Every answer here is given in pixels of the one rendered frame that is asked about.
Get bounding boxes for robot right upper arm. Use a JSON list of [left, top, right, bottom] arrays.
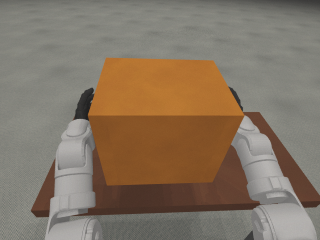
[[251, 202, 316, 240]]

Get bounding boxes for right robot hand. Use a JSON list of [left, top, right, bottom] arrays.
[[229, 87, 243, 112]]

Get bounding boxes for robot left upper arm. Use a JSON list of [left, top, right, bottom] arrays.
[[46, 217, 103, 240]]

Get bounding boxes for robot left forearm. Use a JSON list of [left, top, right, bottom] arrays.
[[44, 119, 96, 240]]

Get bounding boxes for carton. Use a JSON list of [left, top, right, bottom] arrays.
[[88, 57, 245, 186]]

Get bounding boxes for table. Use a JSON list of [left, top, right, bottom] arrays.
[[31, 112, 320, 240]]

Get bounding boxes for robot right forearm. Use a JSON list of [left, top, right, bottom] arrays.
[[231, 115, 317, 240]]

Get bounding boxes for left robot hand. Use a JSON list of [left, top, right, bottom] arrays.
[[74, 88, 94, 121]]

